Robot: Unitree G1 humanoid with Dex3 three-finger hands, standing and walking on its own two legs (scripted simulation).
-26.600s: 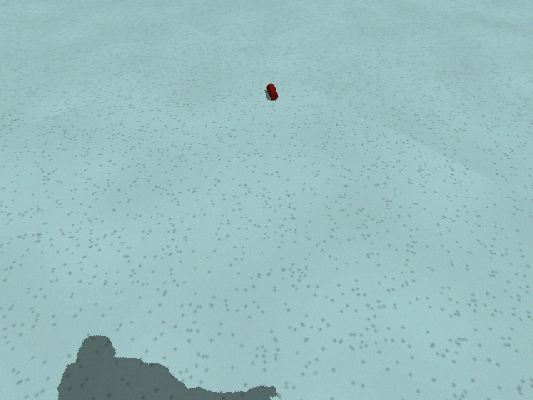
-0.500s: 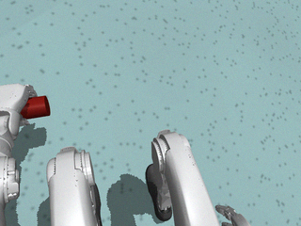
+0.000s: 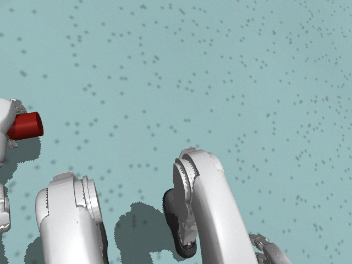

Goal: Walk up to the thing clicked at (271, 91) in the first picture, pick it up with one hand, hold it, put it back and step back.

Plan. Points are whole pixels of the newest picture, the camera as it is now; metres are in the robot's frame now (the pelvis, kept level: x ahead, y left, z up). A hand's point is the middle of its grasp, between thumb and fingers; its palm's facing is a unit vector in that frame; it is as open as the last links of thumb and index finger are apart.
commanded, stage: rest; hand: left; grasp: from above
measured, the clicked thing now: (7, 129) +0.44 +0.30 -0.23
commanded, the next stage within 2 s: open in 1.06 s
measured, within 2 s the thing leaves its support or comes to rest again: rests again in 1.42 s
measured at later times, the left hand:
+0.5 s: hand (10, 131) +0.44 +0.30 -0.25, palm faces -0.47 -0.12 -0.87, open 8.7 cm
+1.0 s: hand (15, 131) +0.44 +0.29 -0.26, palm faces -0.47 -0.12 -0.88, open 8.7 cm
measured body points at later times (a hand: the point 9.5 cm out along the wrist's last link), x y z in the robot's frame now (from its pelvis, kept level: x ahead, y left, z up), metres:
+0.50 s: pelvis +0.00 +0.00 -0.02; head +0.27 +0.09 +0.33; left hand +0.46 +0.30 -0.20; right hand +0.04 -0.27 -0.10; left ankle +0.07 +0.13 -0.28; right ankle +0.10 -0.12 -0.28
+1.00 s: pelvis +0.00 +0.01 -0.02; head +0.27 +0.11 +0.32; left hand +0.46 +0.30 -0.21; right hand +0.04 -0.26 -0.09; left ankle +0.07 +0.13 -0.28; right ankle +0.10 -0.12 -0.28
